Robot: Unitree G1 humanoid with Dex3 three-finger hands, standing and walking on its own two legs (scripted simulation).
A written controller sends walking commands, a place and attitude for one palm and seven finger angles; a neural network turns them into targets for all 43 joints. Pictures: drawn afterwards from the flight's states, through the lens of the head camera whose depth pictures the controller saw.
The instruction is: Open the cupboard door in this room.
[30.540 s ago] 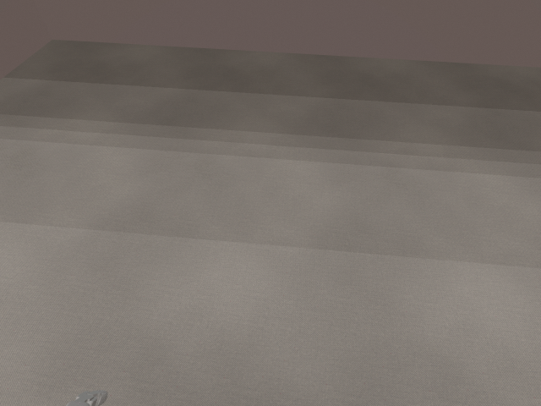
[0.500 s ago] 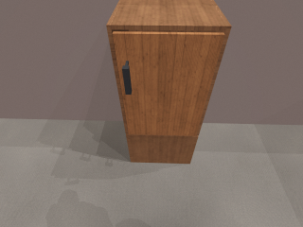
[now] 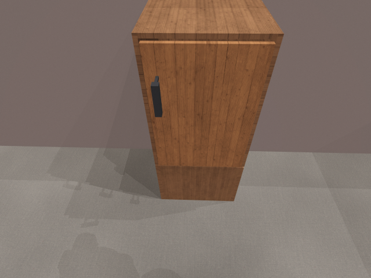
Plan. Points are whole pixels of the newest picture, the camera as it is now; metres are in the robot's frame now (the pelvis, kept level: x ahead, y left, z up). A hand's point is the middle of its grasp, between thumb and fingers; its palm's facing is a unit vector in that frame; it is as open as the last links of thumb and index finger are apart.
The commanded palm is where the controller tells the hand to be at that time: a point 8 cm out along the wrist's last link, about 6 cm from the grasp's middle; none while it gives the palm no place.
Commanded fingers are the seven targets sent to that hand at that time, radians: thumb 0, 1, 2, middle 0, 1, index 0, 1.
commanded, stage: look again from close up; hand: left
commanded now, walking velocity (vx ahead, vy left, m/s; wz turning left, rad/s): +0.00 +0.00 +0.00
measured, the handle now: (157, 96) +0.66 +0.13 +0.03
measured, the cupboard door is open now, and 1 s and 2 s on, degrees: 0 0 0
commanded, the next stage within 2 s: shuffle to correct the standing spot in 0.40 s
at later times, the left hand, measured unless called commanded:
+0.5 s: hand out of the picture +0.05 +0.15 -0.17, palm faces +0.02 -0.98 -0.20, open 7.3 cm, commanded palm none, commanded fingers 0.00 0.90 0.90 -0.20 -0.30 -0.20 -0.30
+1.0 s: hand out of the picture +0.10 +0.12 -0.18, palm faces +0.05 -0.98 -0.18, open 7.4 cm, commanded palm none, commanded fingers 0.00 0.90 0.90 -0.20 -0.30 -0.20 -0.30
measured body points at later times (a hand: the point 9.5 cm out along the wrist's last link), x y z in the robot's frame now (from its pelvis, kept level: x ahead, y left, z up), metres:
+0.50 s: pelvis +0.05 -0.02 +0.00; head +0.06 -0.03 +0.45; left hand +0.05 +0.20 -0.15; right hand +0.05 -0.24 -0.16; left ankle +0.04 +0.08 -0.74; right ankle +0.07 -0.12 -0.74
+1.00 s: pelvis +0.12 -0.04 +0.00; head +0.15 -0.04 +0.45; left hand +0.10 +0.17 -0.16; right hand +0.14 -0.27 -0.16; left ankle +0.07 +0.08 -0.74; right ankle +0.07 -0.12 -0.74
